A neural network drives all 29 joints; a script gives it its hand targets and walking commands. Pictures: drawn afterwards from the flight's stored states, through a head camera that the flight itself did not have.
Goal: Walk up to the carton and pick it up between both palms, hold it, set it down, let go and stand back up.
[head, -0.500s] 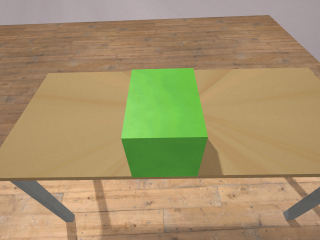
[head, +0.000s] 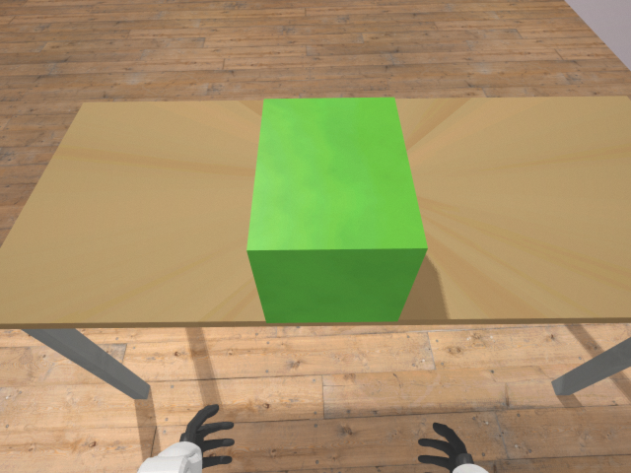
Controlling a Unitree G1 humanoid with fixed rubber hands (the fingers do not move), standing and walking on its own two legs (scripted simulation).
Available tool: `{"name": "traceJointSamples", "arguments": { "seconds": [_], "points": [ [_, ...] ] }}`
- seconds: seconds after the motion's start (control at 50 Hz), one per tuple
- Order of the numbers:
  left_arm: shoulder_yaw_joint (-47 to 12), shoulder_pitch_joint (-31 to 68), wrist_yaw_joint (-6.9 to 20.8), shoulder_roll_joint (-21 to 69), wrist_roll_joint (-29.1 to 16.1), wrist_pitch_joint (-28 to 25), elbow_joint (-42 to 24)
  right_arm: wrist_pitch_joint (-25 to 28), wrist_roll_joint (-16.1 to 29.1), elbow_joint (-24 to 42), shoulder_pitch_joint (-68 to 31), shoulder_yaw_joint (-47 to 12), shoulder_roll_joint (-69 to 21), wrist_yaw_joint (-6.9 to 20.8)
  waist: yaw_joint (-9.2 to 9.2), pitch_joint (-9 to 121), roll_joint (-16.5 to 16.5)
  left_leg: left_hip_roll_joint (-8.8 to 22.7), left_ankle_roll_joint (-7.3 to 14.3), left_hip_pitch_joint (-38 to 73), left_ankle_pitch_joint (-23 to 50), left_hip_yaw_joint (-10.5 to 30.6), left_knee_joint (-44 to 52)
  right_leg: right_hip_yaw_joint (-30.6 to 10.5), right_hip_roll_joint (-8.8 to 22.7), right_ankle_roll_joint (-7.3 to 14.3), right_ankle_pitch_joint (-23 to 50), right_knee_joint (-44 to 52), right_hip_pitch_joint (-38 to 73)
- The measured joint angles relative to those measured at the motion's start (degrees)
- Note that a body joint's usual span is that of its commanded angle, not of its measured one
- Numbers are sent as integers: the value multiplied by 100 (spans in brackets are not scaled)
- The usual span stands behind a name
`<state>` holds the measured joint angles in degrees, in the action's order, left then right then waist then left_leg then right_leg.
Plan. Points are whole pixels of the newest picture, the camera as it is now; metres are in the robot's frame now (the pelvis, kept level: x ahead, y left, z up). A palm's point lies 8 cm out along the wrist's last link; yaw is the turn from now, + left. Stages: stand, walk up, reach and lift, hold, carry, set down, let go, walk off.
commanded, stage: reach and lift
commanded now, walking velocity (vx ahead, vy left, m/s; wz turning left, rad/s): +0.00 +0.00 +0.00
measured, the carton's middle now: (330, 210) +0.51 -0.02 -0.02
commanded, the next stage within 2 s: none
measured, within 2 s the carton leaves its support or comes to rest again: neither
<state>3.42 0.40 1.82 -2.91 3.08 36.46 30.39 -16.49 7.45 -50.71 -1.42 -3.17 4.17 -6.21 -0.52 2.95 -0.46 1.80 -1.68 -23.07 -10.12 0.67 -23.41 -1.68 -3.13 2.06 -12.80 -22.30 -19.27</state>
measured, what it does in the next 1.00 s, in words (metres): shifts its weight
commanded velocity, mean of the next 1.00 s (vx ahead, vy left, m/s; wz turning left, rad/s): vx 0.00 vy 0.00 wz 0.00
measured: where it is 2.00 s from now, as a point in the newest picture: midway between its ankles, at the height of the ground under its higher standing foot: outside the picture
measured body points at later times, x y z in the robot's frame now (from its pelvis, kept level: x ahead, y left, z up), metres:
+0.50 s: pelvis -0.04 +0.01 +0.01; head -0.03 +0.01 +0.46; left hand +0.14 +0.20 -0.09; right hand +0.11 -0.20 -0.11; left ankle +0.01 +0.14 -0.74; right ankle -0.03 -0.10 -0.74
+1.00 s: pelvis -0.05 +0.03 -0.01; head -0.06 +0.03 +0.44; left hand +0.16 +0.20 -0.07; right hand +0.13 -0.21 -0.08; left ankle +0.01 +0.14 -0.74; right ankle -0.03 -0.10 -0.74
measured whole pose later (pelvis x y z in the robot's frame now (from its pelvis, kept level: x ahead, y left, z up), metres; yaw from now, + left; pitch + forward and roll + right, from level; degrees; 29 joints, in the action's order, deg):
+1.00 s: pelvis -0.05 +0.03 -0.01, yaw -1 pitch -1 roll +0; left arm -6.0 -6.8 -9.2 -4.3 -3.7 12.0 27.2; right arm -2.9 3.9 -30.4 11.3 5.1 11.2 6.0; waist 1.0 1.2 0.2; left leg -0.7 1.0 -15.5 -9.7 -2.3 -26.6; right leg -2.9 0.2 -0.9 -13.7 -29.0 -13.9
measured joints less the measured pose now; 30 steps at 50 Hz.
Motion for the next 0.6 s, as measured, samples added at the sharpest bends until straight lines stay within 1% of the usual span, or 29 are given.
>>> {"name": "traceJointSamples", "arguments": {
  "seconds": [0.04, 0.08, 0.12, 0.16, 0.2, 0.26, 0.3, 0.36, 0.42, 0.46, 0.52, 0.6],
  "points": [
    [-51, -394, -111, 18, -33, -337, -52, 297, -260, 262, 366, 183, 158, 151, 49, -168, -44, -29, 11, 198, 98, 10, 195, -4, 28, -17, 89, 160, 184],
    [-89, -617, -213, -79, -123, -638, 17, 547, -423, 488, 561, 392, 337, 297, 64, -301, -45, -50, 19, 241, 161, 16, 251, 4, 48, -23, 105, 136, 193],
    [-125, -634, -332, -237, -270, -773, 82, 604, -501, 732, 565, 598, 493, 425, 65, -372, -1, -56, 21, 126, 185, 2, 182, -4, 52, -24, 78, -36, 23],
    [-178, -465, -452, -409, -472, -758, 36, 433, -454, 1081, 462, 712, 608, 520, 60, -403, 75, -62, 17, -68, 194, -8, 53, -5, 55, -25, 36, -270, -223],
    [-262, -192, -534, -573, -687, -671, -128, 145, -315, 1410, 304, 707, 668, 596, 42, -373, 170, -74, 9, -269, 214, 4, -62, 15, 65, -21, 3, -474, -459],
    [-399, 260, -538, -724, -866, -582, -332, -197, -98, 1634, 58, 532, 656, 648, -9, -265, 268, -88, -11, -413, 280, 60, -109, 83, 78, 31, 40, -558, -600],
    [-441, 485, -487, -711, -838, -579, -341, -273, -9, 1579, -46, 392, 583, 623, -38, -233, 273, -84, -13, -308, 354, 103, -10, 125, 78, 15, 114, -414, -459],
    [-428, 529, -376, -565, -675, -612, -271, -163, 26, 1330, -16, 230, 448, 530, -48, -237, 215, -66, -1, 80, 472, 123, 257, 135, 63, -1, 287, -28, -13],
    [-350, 176, -273, -368, -457, -760, -233, 180, -48, 1164, 304, 148, 359, 408, -24, -239, 130, -63, 29, 526, 543, 69, 507, 73, 68, -38, 413, 292, 445],
    [-310, -182, -257, -261, -339, -938, -195, 460, -149, 1152, 630, 149, 340, 366, 4, -223, 75, -75, 54, 757, 560, 20, 612, 23, 84, -61, 444, 391, 659],
    [-304, -687, -337, -179, -255, -1254, -106, 796, -321, 1289, 1135, 253, 355, 408, 62, -213, 17, -108, 90, 927, 544, -36, 626, -29, 118, -91, 405, 332, 781],
    [-401, -1055, -533, -215, -318, -1660, -73, 1040, -440, 1662, 1549, 458, 405, 554, 118, -256, 51, -186, 141, 799, 376, -63, 315, -57, 183, -129, 229, -90, 591]
  ]
}}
